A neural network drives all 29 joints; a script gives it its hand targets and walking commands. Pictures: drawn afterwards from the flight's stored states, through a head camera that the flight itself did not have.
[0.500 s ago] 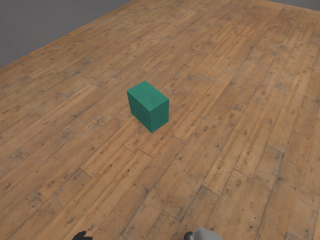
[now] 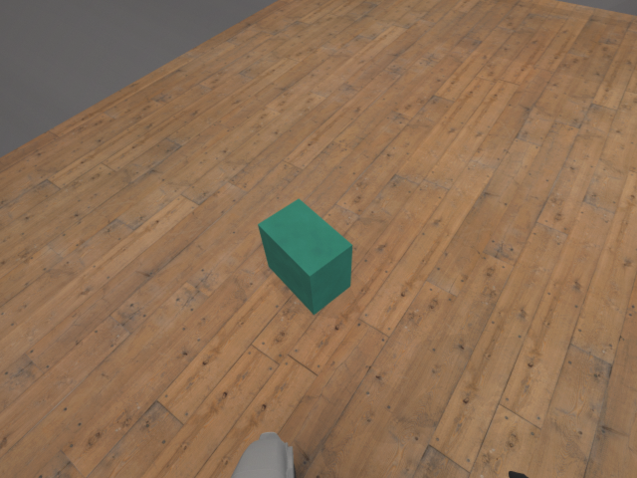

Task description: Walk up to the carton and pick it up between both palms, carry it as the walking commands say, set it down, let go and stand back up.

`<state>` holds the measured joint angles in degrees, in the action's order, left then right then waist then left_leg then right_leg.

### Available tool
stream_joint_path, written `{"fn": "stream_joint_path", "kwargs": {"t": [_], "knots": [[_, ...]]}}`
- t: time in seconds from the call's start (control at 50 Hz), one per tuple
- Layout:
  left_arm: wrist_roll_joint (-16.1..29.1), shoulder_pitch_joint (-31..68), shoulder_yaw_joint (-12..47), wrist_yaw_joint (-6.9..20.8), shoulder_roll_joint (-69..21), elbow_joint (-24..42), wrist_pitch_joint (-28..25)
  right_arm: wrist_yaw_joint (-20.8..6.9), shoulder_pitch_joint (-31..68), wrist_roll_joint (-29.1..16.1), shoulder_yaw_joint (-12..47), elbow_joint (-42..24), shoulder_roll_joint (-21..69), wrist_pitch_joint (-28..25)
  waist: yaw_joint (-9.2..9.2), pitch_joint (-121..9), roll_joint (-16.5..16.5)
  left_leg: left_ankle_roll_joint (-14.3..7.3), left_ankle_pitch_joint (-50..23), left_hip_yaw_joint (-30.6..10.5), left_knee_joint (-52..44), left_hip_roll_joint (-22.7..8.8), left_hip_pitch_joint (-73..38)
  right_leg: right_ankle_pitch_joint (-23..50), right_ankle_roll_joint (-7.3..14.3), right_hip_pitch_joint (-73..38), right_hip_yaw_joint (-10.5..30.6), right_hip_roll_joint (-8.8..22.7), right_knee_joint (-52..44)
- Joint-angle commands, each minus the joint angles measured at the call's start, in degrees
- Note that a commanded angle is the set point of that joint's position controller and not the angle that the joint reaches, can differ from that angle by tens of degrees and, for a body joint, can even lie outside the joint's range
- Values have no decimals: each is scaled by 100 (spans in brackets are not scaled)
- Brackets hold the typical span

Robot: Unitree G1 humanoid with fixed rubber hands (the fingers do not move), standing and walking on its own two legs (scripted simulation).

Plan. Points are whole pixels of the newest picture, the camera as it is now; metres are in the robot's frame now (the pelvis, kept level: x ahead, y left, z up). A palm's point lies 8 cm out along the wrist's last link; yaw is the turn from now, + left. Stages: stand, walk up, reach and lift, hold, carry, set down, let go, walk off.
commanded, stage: walk up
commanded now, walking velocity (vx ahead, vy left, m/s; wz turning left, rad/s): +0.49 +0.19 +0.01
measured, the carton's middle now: (306, 256) +0.86 +0.08 -0.64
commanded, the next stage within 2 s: none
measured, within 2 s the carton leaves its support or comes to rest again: neither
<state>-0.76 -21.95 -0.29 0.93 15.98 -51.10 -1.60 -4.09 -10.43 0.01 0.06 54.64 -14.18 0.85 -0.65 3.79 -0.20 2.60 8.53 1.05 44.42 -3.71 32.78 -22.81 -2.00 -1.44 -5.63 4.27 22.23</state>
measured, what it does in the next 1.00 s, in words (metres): walks ahead: left foot, then right foot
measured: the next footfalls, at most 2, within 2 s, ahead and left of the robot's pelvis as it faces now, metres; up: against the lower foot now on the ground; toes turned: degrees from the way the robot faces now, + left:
left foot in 0.08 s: +0.22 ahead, +0.16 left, +0.00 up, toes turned +3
right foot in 0.58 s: +0.34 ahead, -0.10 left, +0.00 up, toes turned -7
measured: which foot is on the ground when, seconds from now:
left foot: up 0.00-0.06, down 0.08-0.58, up 0.60-1.00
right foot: down 0.00-0.08, up 0.10-0.56, down 0.58-1.00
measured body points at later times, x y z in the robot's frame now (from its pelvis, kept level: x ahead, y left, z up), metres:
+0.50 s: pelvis +0.21 +0.03 +0.01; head +0.22 +0.04 +0.46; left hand +0.28 +0.29 -0.13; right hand +0.21 -0.22 -0.13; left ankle +0.18 +0.16 -0.73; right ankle +0.30 -0.11 -0.69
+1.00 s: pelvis +0.32 +0.02 +0.01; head +0.34 +0.00 +0.46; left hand +0.36 +0.29 -0.12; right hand +0.37 -0.23 -0.15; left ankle +0.36 +0.17 -0.69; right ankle +0.30 -0.10 -0.73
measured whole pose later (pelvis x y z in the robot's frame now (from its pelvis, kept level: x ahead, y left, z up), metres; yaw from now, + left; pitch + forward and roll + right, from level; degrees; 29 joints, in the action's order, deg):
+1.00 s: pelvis +0.32 +0.02 +0.01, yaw +1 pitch -1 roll +2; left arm -0.8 -17.3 -0.4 0.3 14.9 -51.6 -0.9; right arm -1.5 -13.8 0.0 0.1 54.5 -14.5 3.0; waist -0.4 3.2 0.7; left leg 2.8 16.0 1.8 46.8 -2.2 24.5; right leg -16.3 -0.3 9.6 -5.9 5.5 27.7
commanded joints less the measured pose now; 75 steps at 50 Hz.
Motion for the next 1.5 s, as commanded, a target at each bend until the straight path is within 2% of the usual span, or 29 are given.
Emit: {"fn": "stream_joint_path", "kwargs": {"t": [0.0,0.02,0.06,0.08,0.12,0.18,0.34,0.42,0.5,0.52,0.54,0.56,0.58,0.62,0.7,0.84,0.86,0.88,0.9,0.96,1.0,1.02,1.04,1.06,1.12,1.22,1.34,1.44,1.48], "knots": [[37,9,-586,-202,1070,6,-123,39,-196,149,-181,-246,-423,-340,-16,-564,-534,-180,207,670,-1754,162,-1407,3999,549,48,180,1288,643],[17,-22,-585,-176,979,36,-135,144,-1287,172,-341,141,-715,-426,-330,-1326,107,-392,317,599,-1949,362,-2878,4054,392,500,179,1004,2053],[63,-285,-341,-54,230,316,-204,319,-2462,185,-648,346,-1809,-500,-638,-2121,2646,-813,-486,-3242,-2675,-1970,-4986,-828,138,3332,351,-521,4686],[67,43,-412,-49,310,311,-192,311,-2400,127,-579,334,-1740,-498,-503,-1615,1837,-851,-479,-3751,-2942,-2211,-4451,-1051,259,3507,745,-316,5195],[-23,570,-375,13,335,299,-183,339,-1546,94,-406,143,-1118,-549,-408,-875,1020,-901,-508,-2669,-2863,-1559,-3614,-68,304,3607,850,151,4782],[-86,455,-324,64,192,158,-46,366,-1305,139,-283,66,-755,-587,-147,-878,1106,-793,-1384,-1451,-2676,-1069,-2862,232,149,3055,591,203,4251],[-90,978,-366,150,111,215,326,417,-1232,183,-369,-188,-767,-532,9,131,875,-985,-712,-1242,-3316,-1530,-2012,1264,-136,3608,560,245,3878],[-104,1444,-199,137,-18,446,129,411,-1125,243,-372,-159,-643,-411,-85,-22,1563,-907,135,-197,-3199,-643,-2085,1247,-174,2654,7,-25,1817],[-43,721,-183,-11,34,157,-60,467,-1403,183,-420,-51,-729,-284,49,-576,1059,-788,-786,-204,-1972,-623,-2539,1412,-106,1576,-325,-212,292],[-23,378,-258,-39,221,39,-113,474,-1475,139,-376,-50,-609,-288,156,-785,571,-626,-393,-160,-1362,-468,-2229,1554,-2,969,64,96,101],[-9,-232,-439,-72,730,-107,-174,462,-1510,93,-281,-168,-370,-310,358,-1155,-863,-343,928,79,-129,-63,-1222,1988,270,52,1480,1295,-100],[24,-685,-547,-109,1257,-204,-121,469,-1520,94,-218,-208,-174,-268,486,-1116,-1698,-191,2549,116,1066,380,-225,2105,786,-420,3005,2338,-610],[24,-672,-478,-143,1261,-239,-88,462,-1302,127,-271,-178,-258,-191,418,-664,-1139,-207,2617,-219,1633,156,9,1830,987,33,3136,2519,-822],[-6,-418,-442,-232,1080,-135,-71,356,-907,169,-353,-227,-529,-61,322,-103,155,-57,1813,-499,1856,-88,275,2164,828,508,2843,2394,-818],[-3,-59,-417,-206,669,-7,-132,236,-1078,183,-202,-41,-275,66,160,-105,-635,-25,868,-164,1786,-69,-295,2855,526,1012,1337,1551,-736],[-30,-126,-472,-241,838,41,-76,165,-320,244,-254,-294,-394,179,360,-258,-853,149,494,-53,1632,-76,158,2860,776,632,1053,1514,-670],[-17,-47,-426,-243,796,106,-45,181,-187,224,-251,-344,-374,196,339,-162,-784,167,450,-125,1368,-70,98,3266,794,688,1009,1467,-612],[5,261,-345,-267,682,292,13,245,-170,131,-256,-388,-375,253,162,-42,-754,190,741,-151,1044,60,-297,5408,891,831,783,1415,-225],[-13,633,-317,-228,464,228,52,295,-202,119,-148,-373,-116,142,142,-254,-1310,105,819,23,300,150,-918,4851,846,920,129,825,-150],[-35,481,-414,-169,620,156,161,324,-55,88,-102,-406,-172,28,195,-418,-1105,18,542,336,-1076,364,-1364,4053,846,571,200,763,166],[5,450,-446,-149,655,129,211,389,-501,75,-108,-235,-264,-114,-23,-536,-519,-59,-414,366,-2521,298,-2105,3388,611,715,309,638,732],[30,171,-375,-138,407,122,218,449,-783,76,-236,-127,-660,-194,14,-840,494,-123,-1950,-143,-2280,-381,-2701,1856,390,1150,304,378,1053],[59,-41,-242,-137,72,166,249,475,-822,103,-331,-150,-1085,-214,59,-904,1763,-445,-3124,-1339,-2314,-1331,-2791,-202,160,1759,212,-163,1504],[87,-69,-219,-158,19,147,353,465,-820,102,-325,-181,-1085,-170,39,-788,2014,-738,-2708,-1599,-2649,-1574,-2576,-964,157,1888,526,-240,1984],[55,244,-248,-114,160,117,487,507,-207,111,-200,-323,-699,-72,66,-260,1505,-832,294,-1336,-3265,-1174,-1738,-331,166,1839,581,-123,2240],[20,47,-248,-145,148,-110,454,540,-389,102,-202,-305,-708,-132,108,-839,1079,-709,-443,-1249,-3119,-1005,-2275,-192,34,1772,624,-270,2038],[-1,160,-207,-167,136,-146,456,533,-222,157,-263,-344,-712,-43,82,-443,1095,-752,1388,-1221,-3446,-856,-1878,9,-12,1697,434,-251,1424],[-50,-333,-190,-159,96,-306,348,506,-78,135,-322,-363,-646,77,330,-247,1013,-443,2014,-907,-3356,-533,-1394,635,118,946,158,-366,202],[-72,-351,-214,-174,220,-280,290,495,-31,99,-304,-373,-517,110,299,-56,574,-308,1900,-653,-2799,-282,-1360,94,269,1188,723,62,-548]]}}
